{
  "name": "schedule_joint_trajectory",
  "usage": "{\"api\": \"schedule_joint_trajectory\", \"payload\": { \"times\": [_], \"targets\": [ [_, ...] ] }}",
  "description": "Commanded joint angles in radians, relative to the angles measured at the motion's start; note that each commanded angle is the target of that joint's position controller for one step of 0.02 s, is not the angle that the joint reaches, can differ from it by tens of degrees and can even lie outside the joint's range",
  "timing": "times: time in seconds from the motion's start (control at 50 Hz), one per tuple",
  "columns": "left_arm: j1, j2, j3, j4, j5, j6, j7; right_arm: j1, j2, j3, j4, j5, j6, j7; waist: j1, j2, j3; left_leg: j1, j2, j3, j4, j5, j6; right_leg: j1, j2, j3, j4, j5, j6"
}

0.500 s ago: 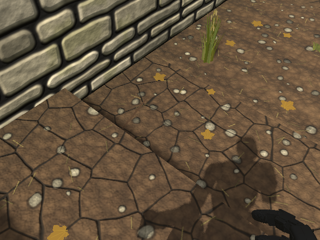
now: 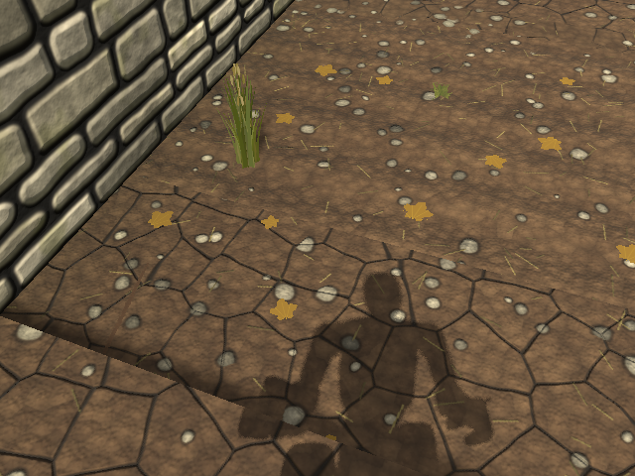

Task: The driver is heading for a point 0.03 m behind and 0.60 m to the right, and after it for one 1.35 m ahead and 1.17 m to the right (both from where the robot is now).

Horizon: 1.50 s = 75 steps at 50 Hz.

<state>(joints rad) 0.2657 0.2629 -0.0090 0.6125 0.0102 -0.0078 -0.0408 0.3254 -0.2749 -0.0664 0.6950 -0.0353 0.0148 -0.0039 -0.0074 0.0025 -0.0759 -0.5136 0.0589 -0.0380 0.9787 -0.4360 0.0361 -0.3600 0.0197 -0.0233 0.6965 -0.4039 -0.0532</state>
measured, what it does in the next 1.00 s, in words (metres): walks ahead, turning right: left foot, then right foot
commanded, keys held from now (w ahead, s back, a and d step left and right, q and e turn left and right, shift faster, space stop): w+shift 0.02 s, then w+e+shift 0.30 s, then e+shift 0.28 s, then w+e+shift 0.12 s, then e+shift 0.02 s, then w+e+shift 0.26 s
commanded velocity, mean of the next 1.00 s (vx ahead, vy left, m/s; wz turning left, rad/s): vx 0.71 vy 0.00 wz -0.78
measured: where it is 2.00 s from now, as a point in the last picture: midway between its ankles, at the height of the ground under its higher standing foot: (549, 329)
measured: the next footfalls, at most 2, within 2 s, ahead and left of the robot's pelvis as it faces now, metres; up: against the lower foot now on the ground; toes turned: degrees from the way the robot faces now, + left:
left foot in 0.36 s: +0.41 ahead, +0.10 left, +0.00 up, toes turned -14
right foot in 0.72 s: +0.47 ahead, -0.14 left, +0.00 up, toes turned -31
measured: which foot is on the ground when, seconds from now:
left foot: up 0.00-0.34, down 0.36-0.72, up 0.74-1.00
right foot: down 0.00-0.36, up 0.38-0.70, down 0.72-1.00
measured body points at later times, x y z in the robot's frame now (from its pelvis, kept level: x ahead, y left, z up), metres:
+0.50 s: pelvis +0.31 -0.01 +0.01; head +0.35 -0.01 +0.46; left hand +0.42 +0.27 -0.12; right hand +0.40 -0.31 -0.08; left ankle +0.37 +0.10 -0.72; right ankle +0.17 -0.07 -0.63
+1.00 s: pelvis +0.54 -0.13 -0.02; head +0.52 -0.15 +0.43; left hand +0.71 +0.08 -0.13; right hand +0.54 -0.46 -0.10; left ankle +0.75 -0.06 -0.68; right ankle +0.44 -0.12 -0.72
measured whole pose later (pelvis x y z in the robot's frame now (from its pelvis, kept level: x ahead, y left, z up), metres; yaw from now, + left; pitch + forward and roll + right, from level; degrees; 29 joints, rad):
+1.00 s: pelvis +0.54 -0.13 -0.02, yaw -45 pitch +1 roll +1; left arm 0.48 0.26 0.04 0.82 0.03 -0.05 -0.01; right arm 0.03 -0.28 -0.04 0.69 -0.05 0.01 0.02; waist 0.09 0.02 -0.01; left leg -0.65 0.03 -0.14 0.93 -0.02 -0.04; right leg -0.24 0.20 0.18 0.79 -0.53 -0.17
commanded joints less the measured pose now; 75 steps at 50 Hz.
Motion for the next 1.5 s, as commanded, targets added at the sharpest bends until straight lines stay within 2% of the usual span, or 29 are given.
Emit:
{"api": "schedule_joint_trajectory", "payload": {
  "times": [0.02,0.06,0.12,0.3,0.36,0.38,0.4,0.42,0.46,0.5,0.62,0.7,0.72,0.74,0.76,0.8,0.82,0.86,0.94,1.04,1.16,1.22,1.26,1.28,1.3,1.32,1.34,1.38,1.5],
  "targets": [
    [0.235,0.252,0.078,0.006,0.032,-0.03,0.059,-0.289,-0.061,0.003,-0.208,-0.016,-0.078,0.015,0.096,-0.04,0.132,-0.764,-0.021,-0.141,0.216,0.2,0.017,0.48,-0.402,0.766,-0.474,-0.364,-0.13],
    [0.124,0.182,0.056,-0.012,0.022,-0.044,0.056,-0.176,-0.079,-0.002,-0.141,-0.038,-0.063,0.033,0.003,-0.057,0.097,-0.549,0.032,-0.054,0.165,0.283,-0.035,0.31,-0.276,0.573,-0.481,-0.274,-0.13],
    [0.144,0.117,0.049,0.04,0.001,-0.057,0.042,-0.229,-0.062,0.009,-0.134,-0.013,-0.023,0.053,-0.004,-0.089,0.149,-0.376,0.024,-0.01,0.056,0.401,-0.086,0.143,-0.17,0.413,-0.544,-0.086,-0.166],
    [0.308,0.172,0.088,0.154,-0.006,-0.051,0.06,-0.492,-0.054,0.032,-0.172,0.016,-0.043,0.06,0.1,-0.136,0.172,-0.108,-0.049,0.037,-0.385,0.359,-0.045,0.376,-0.201,0.396,-0.476,0.431,-0.184],
    [0.241,0.23,0.107,0.158,-0.013,-0.05,0.048,-0.086,-0.157,-0.01,-0.071,0.003,-0.071,0.01,-0.092,-0.078,-0.018,0.528,-0.072,0.026,-0.427,0.216,0.016,0.165,-0.099,0.281,0.011,0.802,-0.103],
    [0.245,0.155,0.094,0.126,-0.022,-0.06,0.042,0.131,-0.237,-0.031,-0.066,-0.022,-0.085,-0.018,-0.168,0.015,-0.221,0.824,0.194,-0.239,-0.423,-0.052,0.056,-0.023,-0.028,0.226,0.371,0.494,-0.085],
    [0.303,0.049,0.071,0.079,-0.053,-0.062,0.042,0.128,-0.303,-0.045,-0.066,-0.028,-0.084,-0.02,-0.107,0.312,-0.388,1.016,0.457,-0.728,-0.583,-0.029,0.15,-0.323,0.106,0.152,0.653,-0.186,-0.049],
    [0.211,0.144,0.092,0.103,-0.016,-0.049,0.051,0.077,-0.211,-0.032,-0.061,-0.011,-0.073,-0.022,-0.106,0.173,-0.241,0.905,0.404,-0.687,-0.591,0.155,0.146,-0.429,0.03,0.157,0.705,-0.11,-0.06],
    [0.095,0.125,0.097,0.089,-0.002,-0.032,0.051,-0.013,-0.09,-0.002,-0.036,-0.007,-0.07,-0.019,-0.065,0.074,0.008,0.636,0.331,-0.285,-0.54,0.777,0.126,-0.395,-0.042,0.102,0.623,-0.017,-0.038],
    [0.135,0.093,0.103,0.102,0.017,0.011,0.038,-0.054,-0.053,0.013,-0.009,0.017,-0.076,-0.018,0.014,0.158,0.088,0.428,0.272,-0.097,-0.577,0.975,0.093,-0.271,-0.071,0.1,0.489,-0.008,-0.004],
    [0.045,0.038,0.075,0.015,0.003,0.048,-0.026,-0.218,-0.109,-0.002,0.011,0.024,-0.089,-0.012,0.108,0.197,0.035,0.193,0.187,0.246,-0.588,0.9,0.044,0.054,-0.027,-0.038,0.178,0.409,-0.028],
    [0.388,0.2,0.141,0.103,-0.003,0.087,0.027,-0.367,-0.213,-0.025,-0.052,0.041,-0.1,0.003,0.343,0.101,-0.141,-0.028,0.198,0.275,-0.029,1.056,-0.014,0.537,0.04,-0.112,0.375,0.315,-0.158],
    [0.54,0.229,0.156,0.146,0.003,0.089,0.039,-0.452,-0.206,-0.029,-0.044,0.036,-0.082,0.009,0.462,-0.027,-0.09,-0.243,0.119,0.249,0.375,0.542,-0.041,0.712,0.008,-0.022,0.221,0.341,-0.224],
    [0.381,0.206,0.13,0.149,-0.026,0.07,0.037,-0.423,-0.088,-0.003,-0.037,0.028,-0.051,0.013,0.347,-0.293,0.21,-0.334,-0.047,0.236,0.719,-0.175,-0.049,0.381,-0.023,0.151,-0.074,0.668,-0.273],
    [0.227,0.219,0.099,0.108,-0.047,0.042,0.04,-0.194,-0.061,0.016,-0.088,-0.005,-0.039,-0.004,0.062,-0.283,0.207,-0.392,-0.002,0.053,0.598,-0.135,-0.06,0.287,-0.109,0.426,-0.086,0.978,-0.295],
    [0.084,0.249,0.11,0.025,-0.006,0.016,0.034,-0.083,-0.113,0.006,-0.071,-0.05,-0.034,-0.01,-0.047,-0.065,0.144,-0.281,0.01,-0.032,0.453,-0.138,-0.104,0.061,-0.214,0.746,-0.3,0.264,-0.363],
    [0.005,0.271,0.124,0.017,0.007,0.01,0.04,-0.137,-0.138,0.004,-0.063,-0.059,-0.031,-0.009,-0.052,-0.074,0.137,-0.221,0.012,-0.05,0.33,-0.101,-0.113,-0.055,-0.199,0.796,-0.375,-0.078,-0.352],
    [-0.034,0.251,0.12,0.027,0.046,-0.026,0.027,-0.179,-0.172,-0.013,-0.027,-0.033,-0.017,-0.013,-0.039,-0.073,0.145,-0.13,0.014,-0.028,0.263,0.136,-0.093,-0.122,-0.153,0.692,-0.323,-0.004,-0.314],
    [0.173,0.211,0.111,0.146,0.013,-0.066,0.042,-0.423,-0.136,-0.015,-0.096,-0.015,-0.018,0.013,0.056,-0.008,0.159,-0.272,-0.012,-0.101,-0.027,0.452,-0.084,0.055,-0.065,0.675,-0.23,-0.115,-0.303],
    [0.225,0.204,0.111,0.176,0.034,-0.048,0.051,-0.475,-0.09,-0.009,-0.126,-0.013,-0.029,0.056,0.11,-0.055,0.121,-0.238,-0.081,-0.085,-0.184,0.495,-0.058,0.173,-0.018,0.676,-0.137,-0.008,-0.294],
    [0.144,0.161,0.108,0.175,0.042,-0.053,0.064,-0.386,-0.105,-0.015,-0.106,0.046,-0.079,0.044,0.091,-0.105,0.164,0.169,-0.05,-0.109,-0.51,0.569,-0.079,0.07,0.04,0.617,-0.033,-0.007,-0.177],
    [0.069,0.182,0.112,0.178,0.023,-0.04,0.076,0.058,-0.125,-0.048,0.053,0.039,-0.09,0.018,-0.131,-0.007,0.018,0.622,0.023,-0.103,-0.783,0.92,-0.08,0.05,0.15,0.447,0.525,0.103,-0.127],
    [0.0,0.093,0.09,0.134,0.019,-0.03,0.054,0.269,-0.165,-0.062,0.138,0.007,-0.074,0.014,-0.186,0.087,-0.014,0.912,0.099,-0.126,-0.603,0.689,-0.101,-0.285,0.171,0.31,1.01,-0.241,-0.12],
    [0.045,0.041,0.071,0.074,-0.025,-0.041,0.049,0.28,-0.147,-0.039,0.13,-0.038,-0.082,0.023,-0.107,0.234,-0.024,1.06,0.186,-0.121,-0.288,1.139,-0.187,-0.521,0.112,0.269,1.109,-0.296,-0.125],
    [0.196,0.041,0.062,0.091,-0.044,-0.041,0.064,0.234,-0.175,-0.054,0.12,-0.043,-0.083,0.022,-0.028,0.374,-0.144,1.15,0.317,-0.322,-0.276,1.014,-0.099,-0.675,0.064,0.161,1.198,-0.2,-0.106],
    [0.19,0.047,0.048,0.118,0.0,-0.034,0.063,0.18,-0.234,-0.083,0.107,-0.037,-0.088,0.011,-0.038,0.42,-0.16,1.018,0.426,-0.606,-0.492,0.309,0.081,-0.766,0.022,0.095,1.287,-0.108,-0.096],
    [-0.057,0.123,0.07,0.111,0.057,-0.027,0.048,0.124,-0.072,-0.04,0.108,-0.019,-0.095,0.003,-0.086,0.131,0.031,0.762,0.326,-0.556,-0.672,-0.139,0.058,-0.765,-0.047,0.134,1.169,0.027,-0.108],
    [-0.252,0.103,0.059,0.029,0.029,-0.033,-0.007,0.115,-0.045,-0.002,0.176,-0.01,-0.139,-0.003,-0.039,0.048,0.284,0.464,0.293,-0.397,-0.728,0.322,0.012,-0.715,-0.097,0.172,0.839,0.158,-0.058],
    [-0.312,0.0,-0.001,0.0,0.019,-0.022,-0.05,0.068,-0.03,0.017,0.224,0.039,-0.148,-0.012,0.046,0.067,0.208,0.289,0.094,0.137,-0.726,1.182,-0.08,-0.199,-0.006,-0.118,0.187,0.332,-0.058]
  ]
}}
Over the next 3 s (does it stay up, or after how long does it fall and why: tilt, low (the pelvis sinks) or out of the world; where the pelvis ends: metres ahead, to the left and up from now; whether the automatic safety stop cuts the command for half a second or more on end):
stays up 1.00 -0.68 -0.14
